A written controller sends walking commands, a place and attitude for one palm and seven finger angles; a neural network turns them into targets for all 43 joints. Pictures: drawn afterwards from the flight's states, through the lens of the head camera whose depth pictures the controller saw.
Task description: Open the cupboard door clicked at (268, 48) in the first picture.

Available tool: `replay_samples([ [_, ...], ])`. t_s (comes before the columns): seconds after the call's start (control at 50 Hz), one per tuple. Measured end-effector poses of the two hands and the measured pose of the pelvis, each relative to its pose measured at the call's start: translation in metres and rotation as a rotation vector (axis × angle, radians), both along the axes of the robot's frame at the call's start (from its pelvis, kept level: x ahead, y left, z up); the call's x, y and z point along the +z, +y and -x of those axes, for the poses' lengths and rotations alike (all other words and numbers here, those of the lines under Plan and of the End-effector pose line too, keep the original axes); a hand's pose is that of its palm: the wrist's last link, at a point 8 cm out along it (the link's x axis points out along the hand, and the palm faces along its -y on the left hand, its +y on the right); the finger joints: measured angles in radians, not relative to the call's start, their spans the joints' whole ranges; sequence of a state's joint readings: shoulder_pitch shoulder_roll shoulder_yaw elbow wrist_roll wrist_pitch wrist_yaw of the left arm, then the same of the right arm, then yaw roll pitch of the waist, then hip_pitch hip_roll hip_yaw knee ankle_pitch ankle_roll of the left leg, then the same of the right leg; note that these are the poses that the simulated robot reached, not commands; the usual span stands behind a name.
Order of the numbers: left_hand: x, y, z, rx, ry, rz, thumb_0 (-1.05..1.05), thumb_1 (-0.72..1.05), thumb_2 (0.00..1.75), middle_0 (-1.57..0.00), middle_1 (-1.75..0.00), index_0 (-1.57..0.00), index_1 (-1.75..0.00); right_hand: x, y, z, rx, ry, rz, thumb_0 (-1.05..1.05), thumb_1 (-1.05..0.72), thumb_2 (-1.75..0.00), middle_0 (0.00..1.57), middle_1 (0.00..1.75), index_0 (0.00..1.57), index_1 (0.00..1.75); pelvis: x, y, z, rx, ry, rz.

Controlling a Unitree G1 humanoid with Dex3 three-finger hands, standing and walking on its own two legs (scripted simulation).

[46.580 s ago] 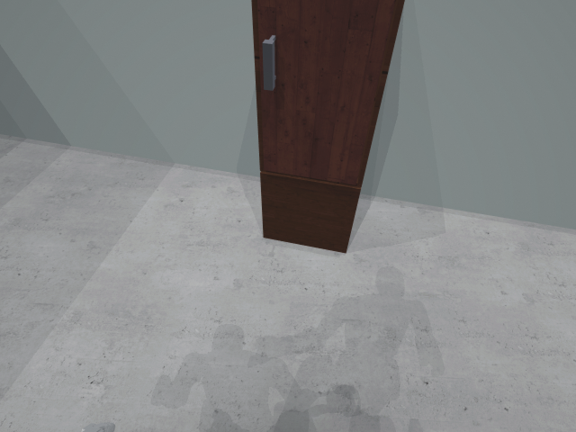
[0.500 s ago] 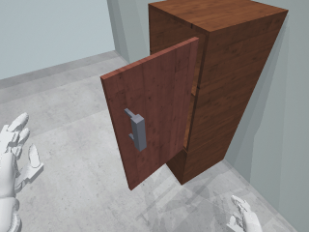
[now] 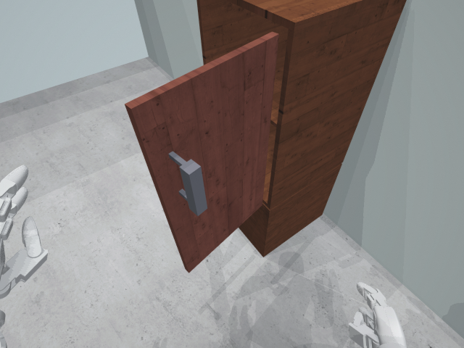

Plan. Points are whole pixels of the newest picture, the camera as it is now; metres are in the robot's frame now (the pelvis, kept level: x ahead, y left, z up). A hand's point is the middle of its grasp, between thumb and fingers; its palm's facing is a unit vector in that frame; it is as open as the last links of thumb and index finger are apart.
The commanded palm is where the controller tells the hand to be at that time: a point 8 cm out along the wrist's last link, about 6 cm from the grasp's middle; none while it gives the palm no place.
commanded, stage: step back with the hand held close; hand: left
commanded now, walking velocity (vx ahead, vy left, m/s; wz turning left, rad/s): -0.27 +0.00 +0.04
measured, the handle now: (186, 183) +0.39 +0.12 +0.06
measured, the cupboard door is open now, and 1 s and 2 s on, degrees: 100 100 100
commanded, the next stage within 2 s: stop stepping back and stand still in 0.82 s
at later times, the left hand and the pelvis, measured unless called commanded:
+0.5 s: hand out of the picture +0.10 +0.28 +0.15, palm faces +0.48 -0.76 -0.44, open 7.4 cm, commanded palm +0.04 +0.32 +0.17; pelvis -0.09 +0.01 -0.02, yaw +2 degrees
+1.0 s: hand out of the picture +0.01 +0.26 +0.16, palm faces +0.39 -0.82 -0.43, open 7.4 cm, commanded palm -0.04 +0.31 +0.17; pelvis -0.19 +0.01 -0.01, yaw -1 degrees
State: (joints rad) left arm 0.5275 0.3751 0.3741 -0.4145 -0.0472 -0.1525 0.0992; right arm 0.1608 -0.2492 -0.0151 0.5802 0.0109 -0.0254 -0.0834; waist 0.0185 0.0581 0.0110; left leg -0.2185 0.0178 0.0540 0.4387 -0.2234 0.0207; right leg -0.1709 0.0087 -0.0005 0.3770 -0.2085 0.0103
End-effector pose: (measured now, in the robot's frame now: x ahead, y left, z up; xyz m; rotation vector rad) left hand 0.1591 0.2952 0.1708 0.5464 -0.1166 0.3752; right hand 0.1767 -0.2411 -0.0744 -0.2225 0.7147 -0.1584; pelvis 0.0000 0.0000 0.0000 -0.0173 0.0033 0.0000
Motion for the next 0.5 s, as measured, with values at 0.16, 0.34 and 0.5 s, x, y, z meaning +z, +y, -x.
replay_samples([
  [0.16,-0.004,0.008,0.018,-0.044,-0.003,-0.017,0.02,0.89,0.90,-0.21,-0.30,-0.21,-0.30,0.006,0.003,0.032,-0.037,0.019,0.030,0.02,-0.91,-0.90,0.20,0.30,0.20,0.30,-0.003,0.009,0.024,-0.006,0.001,0.000],
  [0.34,0.002,0.020,0.067,-0.017,-0.104,-0.074,0.02,0.89,0.90,-0.21,-0.30,-0.21,-0.30,0.000,0.021,0.068,0.009,-0.020,0.024,0.02,-0.91,-0.90,0.20,0.30,0.20,0.30,-0.014,0.014,0.062,0.011,-0.022,0.001],
  [0.5,-0.004,0.019,0.106,0.031,-0.176,-0.038,0.02,0.89,0.90,-0.21,-0.30,-0.21,-0.30,-0.016,0.028,0.103,0.053,-0.007,0.014,0.02,-0.91,-0.90,0.20,0.30,0.20,0.30,-0.023,0.013,0.094,0.028,-0.032,0.011],
])
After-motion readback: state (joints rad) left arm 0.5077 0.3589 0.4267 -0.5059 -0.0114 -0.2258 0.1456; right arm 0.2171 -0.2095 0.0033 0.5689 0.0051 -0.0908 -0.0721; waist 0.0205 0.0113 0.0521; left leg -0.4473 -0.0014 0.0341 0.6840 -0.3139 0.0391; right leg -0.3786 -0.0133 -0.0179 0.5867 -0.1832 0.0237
